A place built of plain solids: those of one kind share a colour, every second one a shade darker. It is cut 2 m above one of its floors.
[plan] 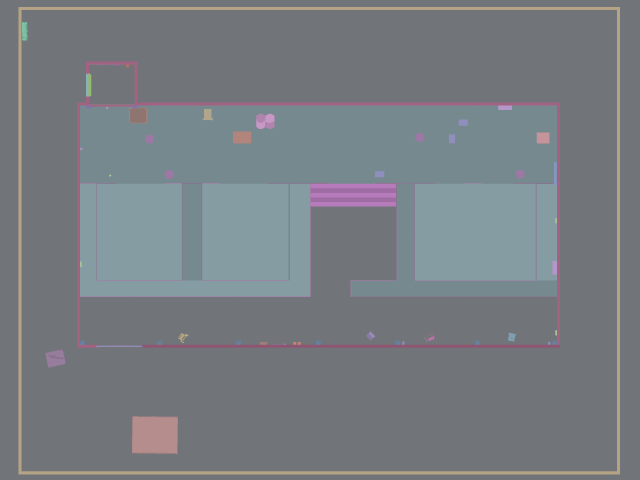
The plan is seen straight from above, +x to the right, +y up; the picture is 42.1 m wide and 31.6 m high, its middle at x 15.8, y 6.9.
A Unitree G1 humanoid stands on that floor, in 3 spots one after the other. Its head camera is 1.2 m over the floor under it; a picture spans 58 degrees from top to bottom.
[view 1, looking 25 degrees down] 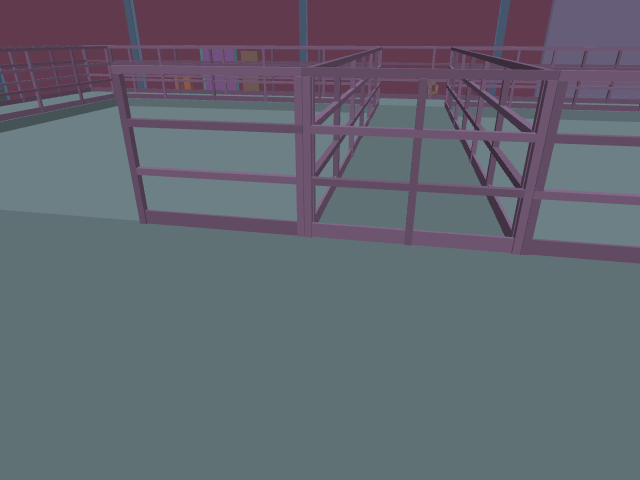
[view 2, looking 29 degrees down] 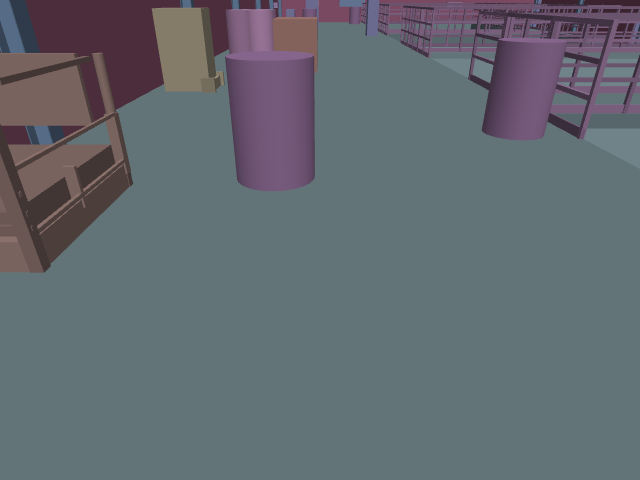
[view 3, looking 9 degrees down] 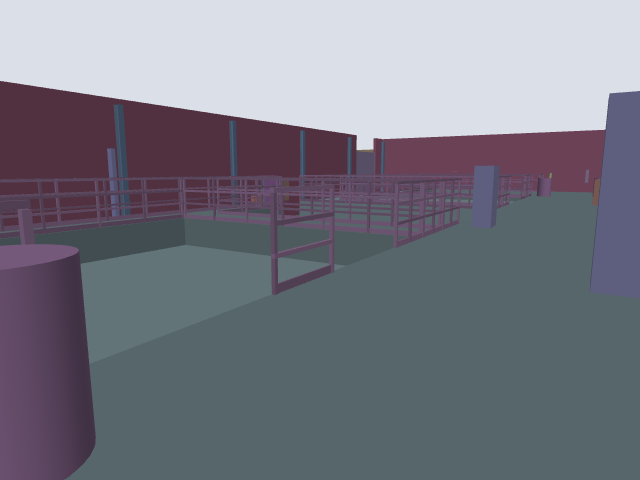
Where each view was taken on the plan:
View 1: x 7.45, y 13.20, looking -79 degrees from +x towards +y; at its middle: raised_floor_bank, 2.84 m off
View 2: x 1.40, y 13.20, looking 0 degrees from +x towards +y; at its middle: raised_floor_bank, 2.48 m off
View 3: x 29.70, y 13.20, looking -148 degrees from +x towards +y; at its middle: raised_floor_bank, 9.14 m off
